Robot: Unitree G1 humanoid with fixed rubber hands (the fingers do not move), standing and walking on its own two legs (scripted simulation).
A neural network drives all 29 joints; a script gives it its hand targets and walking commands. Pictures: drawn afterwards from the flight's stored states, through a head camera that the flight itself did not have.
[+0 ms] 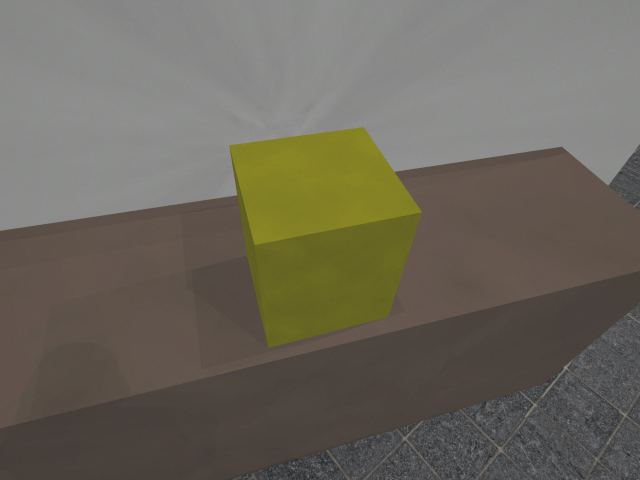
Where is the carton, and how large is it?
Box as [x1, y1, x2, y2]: [229, 127, 421, 347]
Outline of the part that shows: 363,127 229,145 247,257 268,347 382,318 388,315 421,211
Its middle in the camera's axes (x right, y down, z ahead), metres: -0.01 +0.00 +0.61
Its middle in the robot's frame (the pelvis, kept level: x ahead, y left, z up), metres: +0.47 +0.01 +0.02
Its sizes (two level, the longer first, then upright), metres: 0.210 0.200 0.250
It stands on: a pedestal, 0.66 m high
